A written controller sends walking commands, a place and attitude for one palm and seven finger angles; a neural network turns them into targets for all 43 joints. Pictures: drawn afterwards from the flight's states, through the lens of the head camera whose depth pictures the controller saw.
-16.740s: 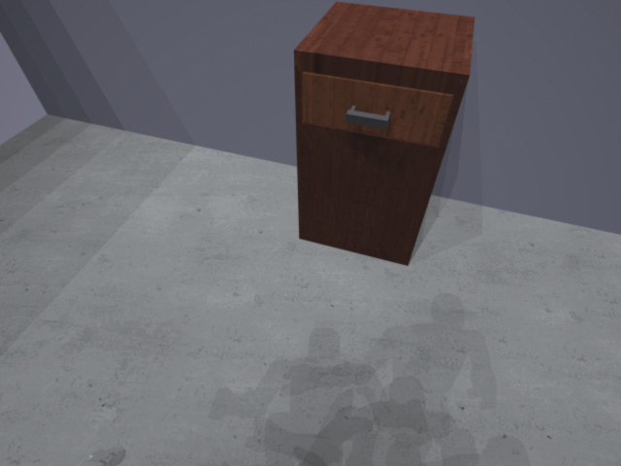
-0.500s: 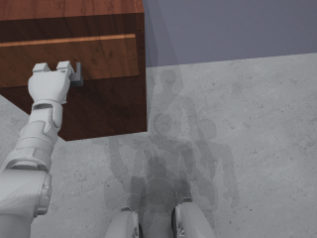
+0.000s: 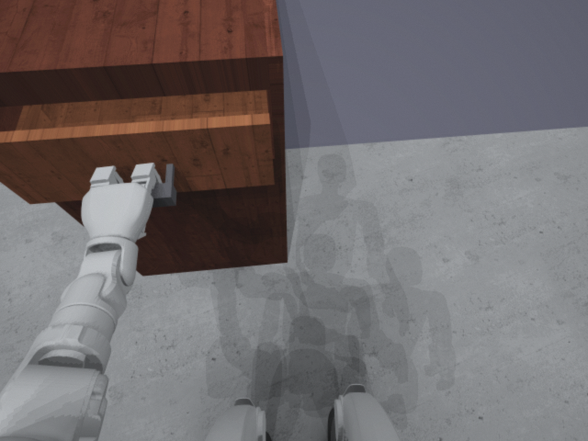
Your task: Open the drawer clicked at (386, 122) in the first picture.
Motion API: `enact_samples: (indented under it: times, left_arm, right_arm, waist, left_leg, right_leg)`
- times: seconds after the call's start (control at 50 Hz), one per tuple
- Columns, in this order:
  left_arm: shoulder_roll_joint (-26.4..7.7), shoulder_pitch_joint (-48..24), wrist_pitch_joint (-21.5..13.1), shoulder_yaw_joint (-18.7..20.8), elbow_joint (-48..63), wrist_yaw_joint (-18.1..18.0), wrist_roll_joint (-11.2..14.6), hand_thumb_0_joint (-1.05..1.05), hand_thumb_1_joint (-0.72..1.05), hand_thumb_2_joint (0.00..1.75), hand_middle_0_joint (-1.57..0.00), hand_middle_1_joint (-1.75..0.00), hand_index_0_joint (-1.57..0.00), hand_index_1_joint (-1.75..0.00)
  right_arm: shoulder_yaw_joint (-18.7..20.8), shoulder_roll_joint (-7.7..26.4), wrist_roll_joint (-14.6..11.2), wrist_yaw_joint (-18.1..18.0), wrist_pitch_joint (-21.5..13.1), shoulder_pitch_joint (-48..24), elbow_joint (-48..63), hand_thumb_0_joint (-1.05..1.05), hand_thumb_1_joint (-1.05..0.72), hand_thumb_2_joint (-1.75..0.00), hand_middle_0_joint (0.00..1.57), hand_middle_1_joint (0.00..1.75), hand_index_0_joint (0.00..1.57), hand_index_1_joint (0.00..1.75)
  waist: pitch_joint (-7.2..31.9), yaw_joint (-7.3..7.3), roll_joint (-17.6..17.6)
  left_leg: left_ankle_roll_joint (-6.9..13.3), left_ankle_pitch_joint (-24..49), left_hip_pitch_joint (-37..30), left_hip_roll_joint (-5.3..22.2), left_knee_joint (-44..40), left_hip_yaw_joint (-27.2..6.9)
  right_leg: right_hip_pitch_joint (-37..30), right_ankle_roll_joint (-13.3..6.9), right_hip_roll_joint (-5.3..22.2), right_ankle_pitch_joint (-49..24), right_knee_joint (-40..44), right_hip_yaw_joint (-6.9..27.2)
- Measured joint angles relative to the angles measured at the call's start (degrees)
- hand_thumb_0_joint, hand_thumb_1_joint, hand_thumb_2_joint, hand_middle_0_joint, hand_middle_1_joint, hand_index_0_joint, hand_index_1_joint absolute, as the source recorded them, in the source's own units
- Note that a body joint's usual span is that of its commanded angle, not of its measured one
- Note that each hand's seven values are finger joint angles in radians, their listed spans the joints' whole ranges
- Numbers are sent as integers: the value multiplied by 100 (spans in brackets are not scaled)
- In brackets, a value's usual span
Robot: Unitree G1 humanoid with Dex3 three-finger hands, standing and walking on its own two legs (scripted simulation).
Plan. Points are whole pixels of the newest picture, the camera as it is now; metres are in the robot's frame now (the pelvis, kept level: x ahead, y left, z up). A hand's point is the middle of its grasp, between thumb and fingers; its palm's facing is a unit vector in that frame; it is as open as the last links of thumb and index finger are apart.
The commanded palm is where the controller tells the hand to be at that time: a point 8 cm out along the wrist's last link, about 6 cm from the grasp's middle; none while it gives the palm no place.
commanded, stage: pull the drawer open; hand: left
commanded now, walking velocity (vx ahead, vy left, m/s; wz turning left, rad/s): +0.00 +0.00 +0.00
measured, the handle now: (135, 185) +0.48 +0.25 -0.02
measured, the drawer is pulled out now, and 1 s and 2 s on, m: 0.06 0.18 0.30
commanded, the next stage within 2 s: none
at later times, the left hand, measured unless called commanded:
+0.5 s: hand (132, 254) +0.37 +0.24 -0.04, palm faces -0.05 -0.03 -1.00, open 6.2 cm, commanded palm +0.34 +0.23 +0.01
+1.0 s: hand (128, 301) +0.31 +0.23 -0.04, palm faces -0.03 -0.04 -1.00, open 6.2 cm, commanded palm +0.27 +0.23 +0.01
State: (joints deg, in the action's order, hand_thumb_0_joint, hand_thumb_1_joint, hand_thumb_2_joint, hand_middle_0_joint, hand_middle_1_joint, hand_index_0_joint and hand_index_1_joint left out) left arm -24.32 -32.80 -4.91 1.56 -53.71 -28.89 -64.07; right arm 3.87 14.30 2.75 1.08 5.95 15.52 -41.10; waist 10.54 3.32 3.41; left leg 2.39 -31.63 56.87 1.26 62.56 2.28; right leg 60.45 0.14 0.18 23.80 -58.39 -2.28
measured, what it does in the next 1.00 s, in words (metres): stands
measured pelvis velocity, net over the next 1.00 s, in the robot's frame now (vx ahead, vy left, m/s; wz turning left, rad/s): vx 0.00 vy -0.01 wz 0.01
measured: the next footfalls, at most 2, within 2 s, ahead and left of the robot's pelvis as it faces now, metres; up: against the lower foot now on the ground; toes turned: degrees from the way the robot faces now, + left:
none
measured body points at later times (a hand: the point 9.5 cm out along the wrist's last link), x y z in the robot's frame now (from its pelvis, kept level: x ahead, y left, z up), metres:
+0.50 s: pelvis -0.01 -0.01 +0.00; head +0.11 -0.02 +0.44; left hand +0.37 +0.24 +0.01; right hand +0.08 -0.27 -0.14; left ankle -0.03 +0.09 -0.66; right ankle +0.03 -0.13 -0.66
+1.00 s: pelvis +0.00 -0.01 +0.01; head +0.09 -0.02 +0.45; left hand +0.30 +0.23 +0.01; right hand +0.14 -0.26 -0.12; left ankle -0.03 +0.09 -0.66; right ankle +0.03 -0.13 -0.66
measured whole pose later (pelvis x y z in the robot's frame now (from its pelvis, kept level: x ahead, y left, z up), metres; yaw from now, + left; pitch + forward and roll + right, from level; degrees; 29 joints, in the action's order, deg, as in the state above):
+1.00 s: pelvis +0.00 -0.01 +0.01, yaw +0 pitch +20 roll -1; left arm -18.2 -5.5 -0.7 -1.7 -31.1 -32.3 -64.5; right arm 3.2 13.4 2.0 -0.9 4.2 9.9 -37.6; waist 10.2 -0.1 2.4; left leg 1.6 -31.0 48.7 1.0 59.3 2.8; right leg 53.4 -0.6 0.2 24.2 -57.3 -1.6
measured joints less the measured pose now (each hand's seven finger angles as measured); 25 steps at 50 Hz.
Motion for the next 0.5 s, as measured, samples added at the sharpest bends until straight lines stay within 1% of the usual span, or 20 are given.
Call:
enact_samples:
  times: [0.14, 0.26, 0.38, 0.5]
  left_arm:
    - [138, 332, -5, -69, 212, -106, -27, 0, 66, 79, -28, -134, -33, -131]
    - [215, 446, -8, -143, 268, -212, -67, 0, 65, 80, -28, -134, -33, -131]
    - [277, 535, 115, -205, 342, -265, -56, 0, 65, 80, -28, -133, -34, -132]
    - [298, 878, 196, -149, 642, -158, -7, 1, 66, 78, -28, -132, -33, -132]
  right_arm:
    - [1, -11, -29, -33, 3, -141, 71, 1, -90, -90, 20, 29, 20, 30]
    - [-2, -19, -40, -61, -21, -203, 75, 1, -90, -90, 20, 29, 20, 30]
    - [6, -38, -55, -79, -30, -226, 84, 1, -90, -90, 20, 29, 20, 30]
    - [-10, -63, -73, -114, -14, -216, 111, 1, -90, -90, 20, 29, 20, 30]
  waist:
    - [0, -102, -36]
    - [4, -166, -61]
    - [-9, -196, -60]
    - [-19, -187, -53]
  left_leg:
    - [-13, 41, -140, -18, -75, 10]
    - [-30, 56, -159, -42, -57, -18]
    - [-45, 77, -182, -52, -61, -25]
    - [-52, 102, -323, -26, -166, 26]
  right_leg:
    - [-119, -14, 14, -13, 27, 12]
    - [-139, -36, 41, 3, -21, -13]
    - [-156, -53, 50, -1, -39, -18]
    - [-261, -60, 16, -36, 42, 32]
